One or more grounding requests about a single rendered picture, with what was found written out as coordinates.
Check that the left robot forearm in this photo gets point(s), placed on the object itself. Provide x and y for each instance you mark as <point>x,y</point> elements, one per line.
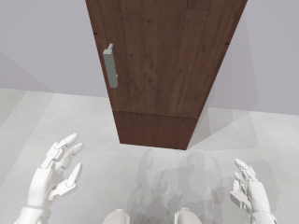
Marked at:
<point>33,215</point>

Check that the right robot hand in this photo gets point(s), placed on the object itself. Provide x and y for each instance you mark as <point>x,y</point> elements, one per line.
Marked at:
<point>256,199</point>

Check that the handle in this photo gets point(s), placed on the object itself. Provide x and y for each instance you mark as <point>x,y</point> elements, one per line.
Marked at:
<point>110,67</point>

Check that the right robot forearm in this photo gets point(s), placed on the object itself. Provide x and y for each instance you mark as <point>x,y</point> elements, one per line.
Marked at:
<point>262,218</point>

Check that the cupboard door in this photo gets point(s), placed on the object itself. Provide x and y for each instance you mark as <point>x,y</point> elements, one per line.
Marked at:
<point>165,51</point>

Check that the robot left thigh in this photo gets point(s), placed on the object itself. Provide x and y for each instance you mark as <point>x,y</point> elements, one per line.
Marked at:
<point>117,217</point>

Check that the left robot hand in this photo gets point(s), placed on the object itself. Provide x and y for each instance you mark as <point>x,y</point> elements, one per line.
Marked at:
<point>48,175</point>

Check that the right robot shin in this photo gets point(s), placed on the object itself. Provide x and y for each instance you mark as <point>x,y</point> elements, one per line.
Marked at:
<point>185,209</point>

